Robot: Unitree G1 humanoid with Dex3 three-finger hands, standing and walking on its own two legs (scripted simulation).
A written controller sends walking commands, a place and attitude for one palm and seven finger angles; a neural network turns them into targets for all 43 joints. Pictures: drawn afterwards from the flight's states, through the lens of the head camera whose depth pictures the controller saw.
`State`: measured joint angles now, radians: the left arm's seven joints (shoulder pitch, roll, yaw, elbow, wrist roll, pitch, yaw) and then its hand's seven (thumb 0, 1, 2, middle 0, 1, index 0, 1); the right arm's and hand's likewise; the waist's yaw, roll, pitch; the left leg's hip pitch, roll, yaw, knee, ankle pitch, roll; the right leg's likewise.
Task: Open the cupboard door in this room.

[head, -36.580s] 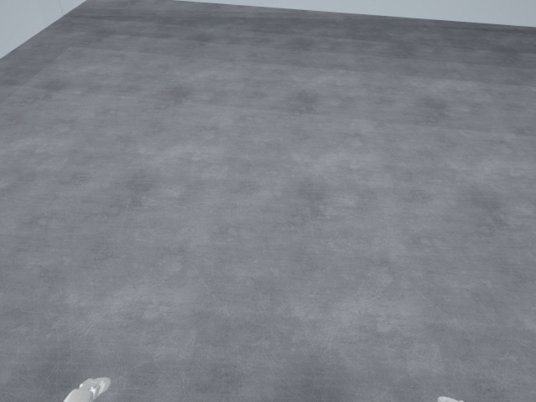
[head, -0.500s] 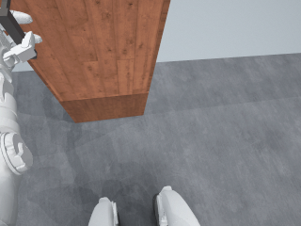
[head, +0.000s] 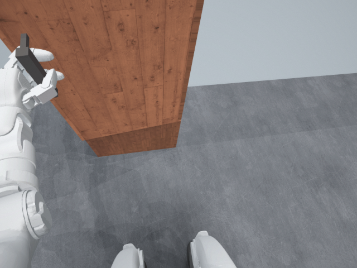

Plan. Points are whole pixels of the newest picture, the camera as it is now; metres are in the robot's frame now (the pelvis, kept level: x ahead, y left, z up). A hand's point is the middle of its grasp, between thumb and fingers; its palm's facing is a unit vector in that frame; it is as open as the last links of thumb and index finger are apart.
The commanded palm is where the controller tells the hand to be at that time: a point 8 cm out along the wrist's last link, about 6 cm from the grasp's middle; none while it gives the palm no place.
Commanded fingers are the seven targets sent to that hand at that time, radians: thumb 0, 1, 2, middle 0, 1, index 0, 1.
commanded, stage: pull the door open along its arc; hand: left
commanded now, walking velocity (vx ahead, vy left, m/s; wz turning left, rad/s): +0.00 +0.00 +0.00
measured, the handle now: (39, 68) +0.54 +0.25 +0.07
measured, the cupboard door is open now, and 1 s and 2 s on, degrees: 6 48 51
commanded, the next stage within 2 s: open thumb and fingers to let go in 0.74 s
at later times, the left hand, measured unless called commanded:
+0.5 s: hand (91, 143) +0.36 +0.14 +0.07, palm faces +0.41 -0.91 +0.03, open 6.0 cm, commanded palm +0.30 +0.18 +0.07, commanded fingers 0.00 0.90 0.90 -0.40 -1.35 -0.40 -1.35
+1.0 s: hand (133, 168) +0.31 +0.06 +0.06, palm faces +0.45 -0.89 -0.03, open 6.3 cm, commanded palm +0.26 +0.11 +0.07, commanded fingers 0.00 0.27 0.63 -0.35 -1.28 -0.35 -1.28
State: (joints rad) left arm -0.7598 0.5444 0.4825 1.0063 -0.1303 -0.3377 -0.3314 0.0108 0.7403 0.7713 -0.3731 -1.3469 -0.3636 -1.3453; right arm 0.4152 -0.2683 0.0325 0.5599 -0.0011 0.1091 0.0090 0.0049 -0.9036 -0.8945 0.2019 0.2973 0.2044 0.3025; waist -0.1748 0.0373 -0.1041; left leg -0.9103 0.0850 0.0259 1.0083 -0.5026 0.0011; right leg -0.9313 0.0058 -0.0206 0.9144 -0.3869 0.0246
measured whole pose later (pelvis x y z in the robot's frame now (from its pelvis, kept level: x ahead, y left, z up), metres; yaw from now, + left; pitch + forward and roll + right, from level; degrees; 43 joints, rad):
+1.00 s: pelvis +0.00 -0.05 +0.01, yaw +5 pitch +12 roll +1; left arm -0.02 -0.09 -0.14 0.26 0.10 -0.31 0.56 0.01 0.62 0.76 -0.37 -1.32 -0.37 -1.33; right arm 0.17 -0.19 -0.02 0.60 -0.07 0.00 -0.01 0.01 -0.90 -0.90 0.20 0.30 0.20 0.30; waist -0.01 0.02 -0.11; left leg -0.66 0.05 -0.03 0.92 -0.46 -0.06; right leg -0.71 -0.03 -0.08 0.95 -0.45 -0.04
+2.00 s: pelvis -0.03 -0.02 +0.01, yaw +6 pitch +9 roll +0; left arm -0.08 0.07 -0.21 0.27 -0.05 -0.31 0.02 -0.01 -0.50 0.30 -0.23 -0.37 -0.17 -0.39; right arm 0.22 -0.22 0.01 0.56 0.00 -0.05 -0.03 0.01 -0.90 -0.89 0.20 0.30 0.20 0.30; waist 0.01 0.06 -0.07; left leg -0.67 0.02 -0.02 0.97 -0.46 -0.02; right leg -0.70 -0.06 -0.06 0.95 -0.42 0.00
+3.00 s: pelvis -0.01 -0.03 -0.01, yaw +6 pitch +12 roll -1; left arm 0.48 0.17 0.04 -0.17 -0.20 -0.36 -0.21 -0.01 -0.50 0.30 -0.16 -0.30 -0.15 -0.30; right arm 0.24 -0.24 0.00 0.45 0.01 -0.11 -0.05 0.01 -0.90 -0.90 0.20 0.30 0.20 0.30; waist 0.02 0.04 -0.11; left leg -0.75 0.03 -0.04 1.07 -0.53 -0.04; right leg -0.77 -0.04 -0.08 1.05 -0.50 -0.01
